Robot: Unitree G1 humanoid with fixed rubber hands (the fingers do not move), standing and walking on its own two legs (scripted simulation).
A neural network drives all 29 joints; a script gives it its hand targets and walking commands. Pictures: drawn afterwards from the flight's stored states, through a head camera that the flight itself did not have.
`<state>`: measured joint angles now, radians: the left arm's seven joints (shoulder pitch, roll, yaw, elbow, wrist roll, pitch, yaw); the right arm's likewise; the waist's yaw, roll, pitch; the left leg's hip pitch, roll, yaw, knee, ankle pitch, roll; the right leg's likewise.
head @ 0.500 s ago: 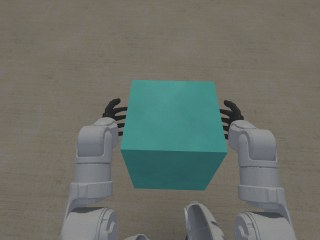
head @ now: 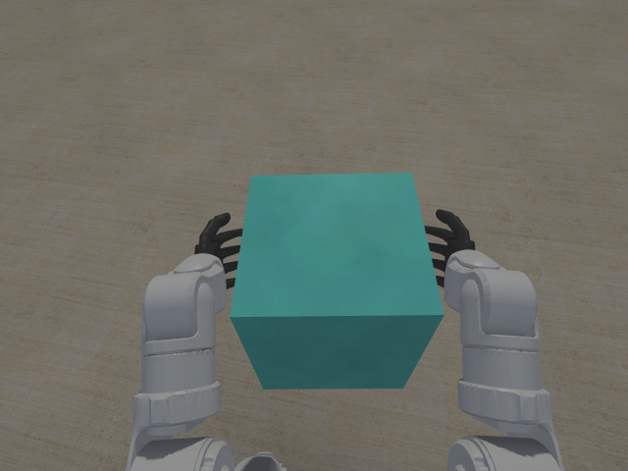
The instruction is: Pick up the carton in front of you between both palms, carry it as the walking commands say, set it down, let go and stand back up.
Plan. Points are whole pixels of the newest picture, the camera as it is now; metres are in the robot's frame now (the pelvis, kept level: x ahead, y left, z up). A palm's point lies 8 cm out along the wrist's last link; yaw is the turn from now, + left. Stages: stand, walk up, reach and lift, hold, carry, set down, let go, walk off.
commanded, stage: carry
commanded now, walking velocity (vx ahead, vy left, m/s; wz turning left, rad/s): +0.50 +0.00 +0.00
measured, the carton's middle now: (332, 289) +0.35 +0.01 +0.02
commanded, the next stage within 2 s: none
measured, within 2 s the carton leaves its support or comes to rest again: neither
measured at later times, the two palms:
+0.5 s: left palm (232, 172) +0.55 +0.18 +0.06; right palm (415, 180) +0.52 -0.11 +0.06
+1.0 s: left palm (264, 94) +0.76 +0.16 +0.08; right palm (416, 93) +0.76 -0.14 +0.08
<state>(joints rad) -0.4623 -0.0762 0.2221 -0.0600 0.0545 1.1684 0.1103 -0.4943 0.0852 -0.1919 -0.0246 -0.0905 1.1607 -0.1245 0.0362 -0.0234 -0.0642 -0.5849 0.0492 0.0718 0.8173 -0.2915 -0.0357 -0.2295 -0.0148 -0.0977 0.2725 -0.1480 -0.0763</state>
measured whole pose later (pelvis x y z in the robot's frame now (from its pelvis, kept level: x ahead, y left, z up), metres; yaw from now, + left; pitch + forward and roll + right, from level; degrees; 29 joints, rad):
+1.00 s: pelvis +0.49 +0.01 -0.02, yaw -2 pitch +2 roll -1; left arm -0.16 -0.13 0.11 -0.32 0.11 1.21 0.08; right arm -0.17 0.14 -0.11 -0.33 -0.13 1.22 -0.09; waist 0.02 0.03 -0.09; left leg -0.26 0.08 0.14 0.48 -0.22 -0.01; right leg -0.30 -0.04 -0.22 0.44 -0.18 -0.04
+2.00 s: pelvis +0.50 +0.03 -0.02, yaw -2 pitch +1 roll +0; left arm -0.26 -0.15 0.21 0.26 0.28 0.72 0.01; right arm -0.26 0.15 -0.22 0.27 -0.29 0.72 -0.01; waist 0.00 0.00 -0.11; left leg -0.26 0.05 0.16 0.52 -0.28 0.02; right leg -0.31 -0.08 -0.20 0.51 -0.22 -0.01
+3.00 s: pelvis +0.48 +0.01 -0.01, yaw +3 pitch -9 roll +0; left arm -0.33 -0.17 0.29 0.34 0.32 0.71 -0.02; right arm -0.33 0.17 -0.28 0.32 -0.33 0.72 0.01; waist 0.00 0.01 0.02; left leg -0.06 -0.02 -0.06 0.42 -0.20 0.00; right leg -0.09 0.02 0.01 0.41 -0.18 -0.02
